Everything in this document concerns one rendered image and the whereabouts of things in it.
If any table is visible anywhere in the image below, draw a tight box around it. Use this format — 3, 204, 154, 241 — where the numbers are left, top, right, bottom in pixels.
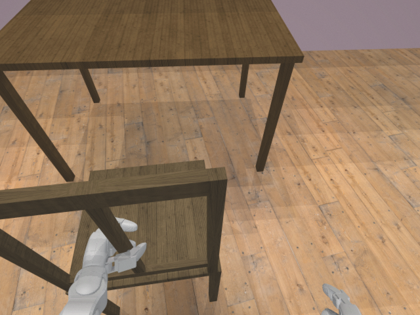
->
0, 0, 304, 182

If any right robot hand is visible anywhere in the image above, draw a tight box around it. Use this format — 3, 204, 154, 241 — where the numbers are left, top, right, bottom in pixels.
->
321, 283, 362, 315

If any left robot forearm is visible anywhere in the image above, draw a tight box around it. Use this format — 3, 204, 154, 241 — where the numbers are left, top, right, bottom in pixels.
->
59, 265, 108, 315

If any left robot hand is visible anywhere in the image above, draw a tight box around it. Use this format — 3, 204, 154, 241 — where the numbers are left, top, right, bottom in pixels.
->
82, 217, 146, 274

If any chair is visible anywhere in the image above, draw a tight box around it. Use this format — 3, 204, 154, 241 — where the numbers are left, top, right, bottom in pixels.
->
0, 160, 228, 315

